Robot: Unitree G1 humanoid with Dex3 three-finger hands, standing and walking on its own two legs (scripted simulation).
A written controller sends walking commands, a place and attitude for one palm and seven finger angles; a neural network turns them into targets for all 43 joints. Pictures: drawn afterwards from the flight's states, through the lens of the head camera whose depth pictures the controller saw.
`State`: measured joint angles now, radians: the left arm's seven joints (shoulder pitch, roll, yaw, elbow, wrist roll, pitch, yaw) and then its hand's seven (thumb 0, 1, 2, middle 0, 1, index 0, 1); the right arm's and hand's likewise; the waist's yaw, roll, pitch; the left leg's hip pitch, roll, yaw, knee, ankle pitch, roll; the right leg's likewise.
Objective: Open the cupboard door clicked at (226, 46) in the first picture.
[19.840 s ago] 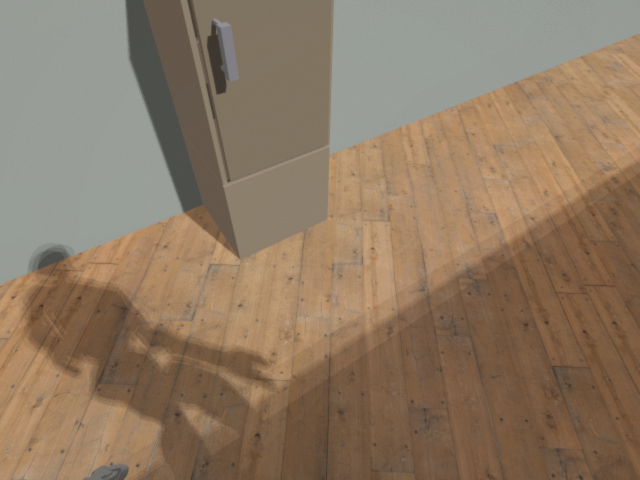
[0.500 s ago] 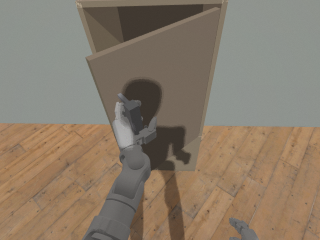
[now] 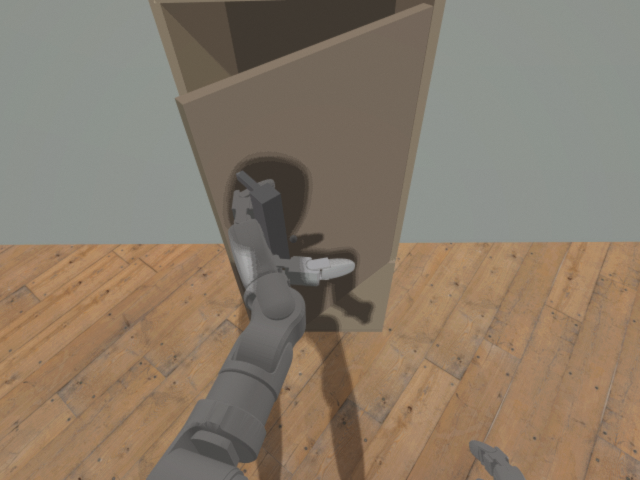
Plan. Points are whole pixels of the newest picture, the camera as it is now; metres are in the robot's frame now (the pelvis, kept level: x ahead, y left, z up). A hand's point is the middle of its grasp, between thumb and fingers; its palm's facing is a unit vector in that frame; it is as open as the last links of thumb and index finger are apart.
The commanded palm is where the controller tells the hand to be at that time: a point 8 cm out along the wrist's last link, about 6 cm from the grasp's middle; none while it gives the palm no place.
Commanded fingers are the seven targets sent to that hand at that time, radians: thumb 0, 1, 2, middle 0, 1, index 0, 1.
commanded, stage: open thumb and fingers to let go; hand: left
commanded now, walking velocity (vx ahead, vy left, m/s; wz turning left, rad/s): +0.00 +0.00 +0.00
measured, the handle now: (261, 220) +0.42 +0.10 +0.10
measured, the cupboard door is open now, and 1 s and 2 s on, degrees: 41 45 45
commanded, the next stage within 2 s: slide the hand sideways off the handle in 0.02 s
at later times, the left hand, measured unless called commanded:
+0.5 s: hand (296, 263) +0.35 +0.05 +0.10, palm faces -0.07 -1.00 +0.00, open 16.1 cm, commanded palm +0.32 +0.10 +0.10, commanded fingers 0.00 -0.50 0.30 -0.15 -0.30 -0.15 -0.30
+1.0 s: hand (266, 293) +0.31 +0.08 +0.10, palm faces -0.04 -1.00 -0.01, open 16.2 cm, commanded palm +0.28 +0.14 +0.10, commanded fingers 0.00 -0.50 0.30 -0.15 -0.30 -0.15 -0.30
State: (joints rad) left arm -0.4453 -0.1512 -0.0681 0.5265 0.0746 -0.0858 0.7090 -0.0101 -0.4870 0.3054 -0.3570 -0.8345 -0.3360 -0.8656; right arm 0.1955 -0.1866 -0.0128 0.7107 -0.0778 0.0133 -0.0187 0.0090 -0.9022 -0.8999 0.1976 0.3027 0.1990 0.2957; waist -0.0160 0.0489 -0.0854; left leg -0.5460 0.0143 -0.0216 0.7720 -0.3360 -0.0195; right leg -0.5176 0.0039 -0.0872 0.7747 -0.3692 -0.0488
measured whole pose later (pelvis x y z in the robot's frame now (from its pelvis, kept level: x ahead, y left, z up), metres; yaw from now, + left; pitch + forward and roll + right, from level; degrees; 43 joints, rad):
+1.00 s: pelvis +0.02 +0.01 +0.01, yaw -2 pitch +1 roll +0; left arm 0.05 0.05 -0.13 0.08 -0.07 -0.14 0.10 -0.01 -0.50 0.30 -0.20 -0.32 -0.19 -0.32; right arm 0.19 -0.20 0.04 0.55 0.00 -0.02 -0.02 0.01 -0.90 -0.90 0.20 0.30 0.20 0.30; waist 0.01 0.03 -0.03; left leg -0.35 0.02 0.02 0.67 -0.34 -0.01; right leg -0.35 0.01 -0.04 0.68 -0.36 -0.03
